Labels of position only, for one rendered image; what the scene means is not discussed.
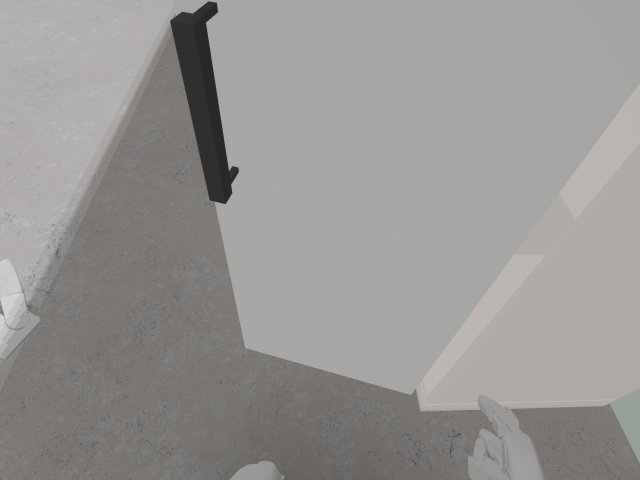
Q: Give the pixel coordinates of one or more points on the robot right hand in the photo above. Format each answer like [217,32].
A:
[515,457]

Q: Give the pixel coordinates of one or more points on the robot left hand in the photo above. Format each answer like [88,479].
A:
[17,323]

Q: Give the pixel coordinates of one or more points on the fridge door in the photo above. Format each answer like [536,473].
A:
[393,156]

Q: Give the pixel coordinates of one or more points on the left robot shin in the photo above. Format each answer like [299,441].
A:
[267,463]

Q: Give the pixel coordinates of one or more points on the handle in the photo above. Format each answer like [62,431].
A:
[193,50]

